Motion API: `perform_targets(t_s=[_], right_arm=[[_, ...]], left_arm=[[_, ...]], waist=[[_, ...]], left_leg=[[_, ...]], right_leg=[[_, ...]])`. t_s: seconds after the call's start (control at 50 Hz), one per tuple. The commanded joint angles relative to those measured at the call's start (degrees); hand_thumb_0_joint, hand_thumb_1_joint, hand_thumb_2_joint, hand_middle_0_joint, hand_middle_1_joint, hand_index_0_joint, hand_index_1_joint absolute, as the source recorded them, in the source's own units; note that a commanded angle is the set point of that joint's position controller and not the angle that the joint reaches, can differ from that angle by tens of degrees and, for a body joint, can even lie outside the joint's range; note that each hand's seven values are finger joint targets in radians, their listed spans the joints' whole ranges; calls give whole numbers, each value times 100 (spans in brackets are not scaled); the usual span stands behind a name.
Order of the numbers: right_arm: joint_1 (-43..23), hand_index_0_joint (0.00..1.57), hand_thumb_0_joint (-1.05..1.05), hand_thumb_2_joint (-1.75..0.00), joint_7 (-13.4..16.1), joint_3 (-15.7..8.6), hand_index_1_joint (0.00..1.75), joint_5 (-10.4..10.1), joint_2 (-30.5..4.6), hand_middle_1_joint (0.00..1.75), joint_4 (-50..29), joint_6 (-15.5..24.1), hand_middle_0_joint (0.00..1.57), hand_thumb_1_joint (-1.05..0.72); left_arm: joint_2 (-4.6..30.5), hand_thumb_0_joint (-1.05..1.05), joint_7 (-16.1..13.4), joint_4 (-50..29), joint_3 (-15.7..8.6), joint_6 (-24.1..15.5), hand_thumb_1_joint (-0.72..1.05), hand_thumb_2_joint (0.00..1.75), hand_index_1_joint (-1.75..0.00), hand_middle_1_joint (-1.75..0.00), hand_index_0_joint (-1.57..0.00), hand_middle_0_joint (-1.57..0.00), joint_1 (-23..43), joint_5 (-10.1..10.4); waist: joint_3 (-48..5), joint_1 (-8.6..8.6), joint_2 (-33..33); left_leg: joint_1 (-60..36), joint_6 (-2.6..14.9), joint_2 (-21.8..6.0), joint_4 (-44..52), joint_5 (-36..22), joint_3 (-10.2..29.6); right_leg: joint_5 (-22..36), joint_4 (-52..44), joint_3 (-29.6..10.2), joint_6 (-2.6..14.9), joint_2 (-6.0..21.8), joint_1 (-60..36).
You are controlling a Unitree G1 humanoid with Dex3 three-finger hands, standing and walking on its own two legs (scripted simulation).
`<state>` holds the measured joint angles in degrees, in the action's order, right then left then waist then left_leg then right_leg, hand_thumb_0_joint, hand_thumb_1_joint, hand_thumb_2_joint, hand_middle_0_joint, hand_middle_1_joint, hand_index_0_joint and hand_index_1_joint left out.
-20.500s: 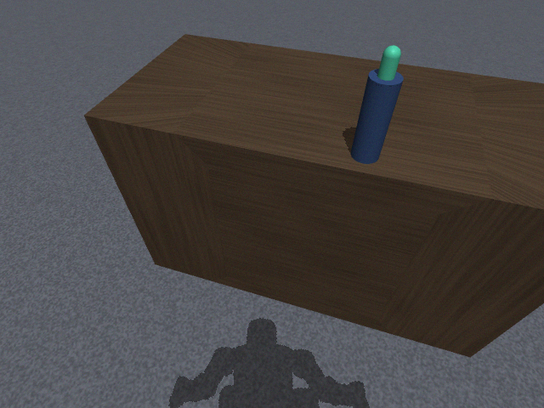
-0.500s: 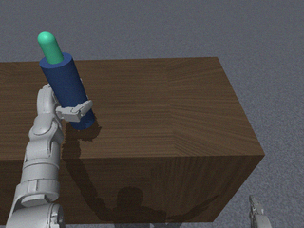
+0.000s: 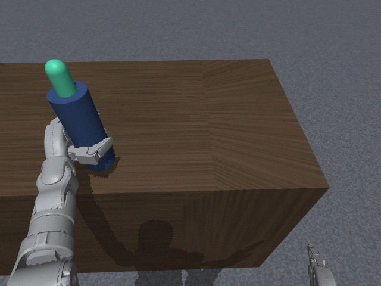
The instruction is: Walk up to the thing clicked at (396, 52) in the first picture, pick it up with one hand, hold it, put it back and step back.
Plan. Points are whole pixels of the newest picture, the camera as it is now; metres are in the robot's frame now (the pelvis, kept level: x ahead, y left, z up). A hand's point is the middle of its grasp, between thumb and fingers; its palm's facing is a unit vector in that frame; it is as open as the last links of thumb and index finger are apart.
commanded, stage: lower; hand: left
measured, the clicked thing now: (81, 120) +0.41 +0.22 +0.16
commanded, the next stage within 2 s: loosen in 0.36 s
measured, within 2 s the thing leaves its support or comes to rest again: rests again in 0.48 s
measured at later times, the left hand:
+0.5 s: hand (96, 148) +0.41 +0.22 +0.08, palm faces +0.22 -0.98 -0.01, open 9.4 cm
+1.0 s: hand (96, 146) +0.41 +0.22 +0.08, palm faces +0.22 -0.97 +0.01, open 13.2 cm
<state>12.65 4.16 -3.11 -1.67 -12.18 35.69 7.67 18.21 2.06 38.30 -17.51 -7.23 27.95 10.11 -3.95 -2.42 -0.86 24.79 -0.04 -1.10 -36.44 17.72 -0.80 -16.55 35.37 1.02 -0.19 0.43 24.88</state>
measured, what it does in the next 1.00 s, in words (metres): stands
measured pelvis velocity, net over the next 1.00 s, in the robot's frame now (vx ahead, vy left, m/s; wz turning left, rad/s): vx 0.00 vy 0.00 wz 0.00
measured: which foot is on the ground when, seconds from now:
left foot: down 0.00-1.00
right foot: down 0.00-1.00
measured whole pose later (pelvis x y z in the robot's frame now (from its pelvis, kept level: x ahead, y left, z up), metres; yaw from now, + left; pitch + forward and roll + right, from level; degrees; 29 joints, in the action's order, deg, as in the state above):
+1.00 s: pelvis +0.00 +0.00 -0.02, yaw +0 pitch +9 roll +0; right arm 17.8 3.0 -2.7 -1.3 -12.3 23.5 2.7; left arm 17.5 2.1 38.7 -17.6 -11.8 27.0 10.0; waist -5.6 -2.7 -0.4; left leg 33.4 0.2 -1.1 -46.4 22.3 -1.0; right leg -21.0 45.3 0.7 -0.4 0.6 33.6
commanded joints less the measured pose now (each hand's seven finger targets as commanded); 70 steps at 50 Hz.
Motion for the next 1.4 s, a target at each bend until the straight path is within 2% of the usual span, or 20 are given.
perform_targets(t_s=[0.0,0.08,0.12,0.14,0.18,0.22,0.26,0.46,0.58,0.72,0.98,1.02,1.06,1.12,1.16,1.2,1.26,1.3,1.34,1.38], right_arm=[[-395,5,0,-6,-6,-199,5,16,-650,5,-937,237,5,51],[-380,5,0,-6,28,-369,5,14,-887,5,-1174,175,5,51],[-149,5,0,-6,-5,-225,5,21,-697,5,-1144,150,5,51],[-230,5,0,-6,15,-438,5,17,-914,5,-1225,142,5,51],[-156,5,0,-6,-22,-163,5,14,-649,5,-1373,127,5,51],[-137,5,0,-6,-4,-355,5,17,-808,5,-1330,91,5,51],[-171,5,0,-6,-32,-166,5,16,-663,5,-1619,89,5,51],[128,5,0,-5,-67,-280,5,35,-749,5,-1811,-28,5,51],[165,5,0,-5,-42,-293,5,31,-751,5,-1915,-61,5,49],[301,5,0,-5,-88,-259,5,35,-720,5,-1975,-154,5,50],[264,5,0,-5,-61,-391,5,32,-838,5,-2191,-208,5,52],[300,5,0,-5,-74,-222,5,36,-670,5,-2150,-210,5,52],[264,5,0,-5,-47,-426,5,46,-902,5,-2232,-211,5,54],[332,5,0,-5,-57,-348,5,47,-814,5,-2339,-243,5,54],[232,5,0,-5,9,-699,5,22,-1173,5,-2523,-250,5,54],[431,5,0,-5,-29,-385,5,28,-868,5,-2510,-266,5,54],[308,5,0,-5,34,-448,5,-38,-911,5,-2492,-281,5,54],[283,5,0,-5,23,-210,5,-70,-712,5,-2470,-261,5,54],[305,5,0,-5,75,-464,5,-112,-959,5,-2135,-240,5,55],[227,5,0,-5,78,-361,5,-146,-889,5,-1938,-184,5,55]], left_arm=[[1123,0,53,-1100,-76,-555,24,129,-147,-146,-139,-138,2382,66],[1462,0,11,-1205,-302,-662,22,127,-145,-145,-138,-137,2414,58],[1288,0,35,-1086,-201,-711,22,128,-146,-145,-137,-136,2305,47],[1406,0,33,-1209,-215,-751,22,128,-146,-146,-138,-137,2433,47],[1212,0,52,-985,-117,-773,27,129,-146,-145,-138,-137,2325,43],[1484,0,36,-1161,-307,-849,26,129,-147,-146,-139,-138,2430,61],[1311,0,57,-1208,-157,-859,27,130,-147,-146,-139,-138,2397,38],[1270,0,11,-1286,-163,-955,24,120,-139,-139,-139,-137,2307,9],[1279,0,-27,-1327,-218,-978,-14,73,-105,-107,-117,-114,2231,76],[1194,0,-12,-1398,-162,-924,-43,46,-70,-70,-80,-79,2150,64],[1197,0,0,-1058,-225,-829,-57,20,-33,-33,-43,-42,2075,32],[1228,0,3,-1431,-201,-878,-60,14,-26,-25,-36,-36,2308,50],[1169,0,4,-935,-213,-810,-56,16,-24,-24,-28,-27,2013,34],[1590,0,-62,-1685,-353,-904,-48,19,-22,-22,-25,-24,2584,-43],[1808,0,-108,-1324,-610,-819,-50,19,-22,-23,-24,-23,2308,-12],[1804,0,-76,-1699,-539,-812,-52,15,-17,-17,-18,-17,2614,-23],[2193,0,-24,-1705,-742,-618,-54,11,-13,-14,-15,-13,2681,-27],[2321,0,76,-1775,-763,-453,-57,8,-8,-9,-11,-10,2694,-44],[2588,0,209,-1409,-948,-217,-61,5,-8,-9,-11,-10,2719,30],[2640,0,406,-1227,-893,107,-61,4,-6,-7,-11,-10,2780,68]], waist=[[-1686,-86,-102],[-1946,-78,11],[-1886,-65,-57],[-1958,-122,-133],[-1891,-88,-64],[-1993,-82,-126],[-2087,-70,-41],[-1979,-65,-150],[-2060,-47,-197],[-2098,-65,-237],[-1954,-73,-38],[-1935,-18,-102],[-2006,-96,54],[-2254,7,-350],[-2329,-9,-144],[-2430,27,-269],[-2266,64,-317],[-2325,106,-446],[-1939,49,-499],[-1686,47,-348]], left_leg=[[-731,127,30,182,-1416,72],[-586,151,87,83,-1215,27],[-542,149,81,15,-1194,40],[-604,130,58,2,-1191,71],[-520,132,54,-54,-1168,86],[-395,143,88,-127,-1116,56],[-329,155,85,-166,-1116,55],[-153,116,61,-284,-849,81],[-238,115,70,-393,-1083,84],[-269,107,41,-475,-1430,85],[-100,117,70,-403,-851,64],[-23,121,98,-384,-757,40],[-1,136,85,-440,-875,55],[-257,92,85,-456,-1172,64],[-341,93,87,-430,-1245,58],[-424,59,66,-410,-1490,84],[-399,72,106,-330,-1472,24],[-457,70,112,-282,-1515,7],[-472,46,82,-194,-1593,24],[-347,101,103,-125,-1469,19]], right_leg=[[1372,-210,38,81,-75,-327],[1308,-149,-6,53,-29,-473],[1261,-62,5,66,-38,-323],[1214,-32,23,80,-58,-207],[1160,17,39,78,-64,-181],[1175,75,3,66,-40,-219],[1203,122,-7,65,-38,-272],[877,288,23,103,-81,65],[1055,380,13,95,-85,60],[1289,449,15,105,-88,96],[855,420,6,94,-94,194],[819,398,-1,94,-84,74],[944,427,-21,80,-82,77],[1097,464,-12,108,-82,28],[1169,442,-9,98,-92,-163],[1322,452,8,111,-100,-239],[1411,354,-32,85,-80,-473],[1474,296,-45,86,-51,-602],[1439,241,0,90,-85,-455],[1436,122,6,73,-58,-457]])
